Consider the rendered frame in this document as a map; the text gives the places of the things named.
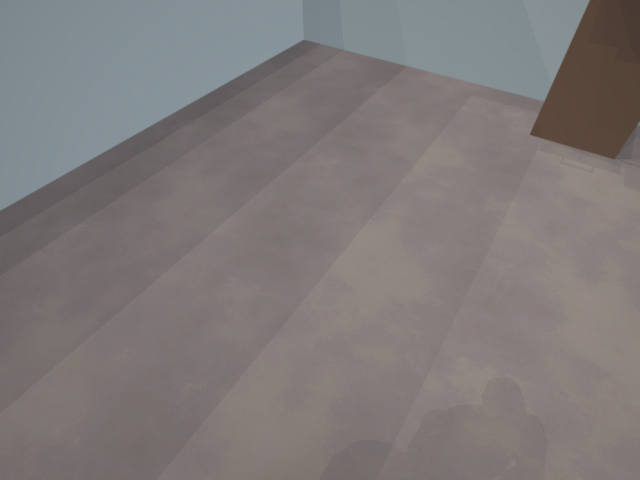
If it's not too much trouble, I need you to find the cabinet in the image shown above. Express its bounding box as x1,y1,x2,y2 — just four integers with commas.
530,0,640,159

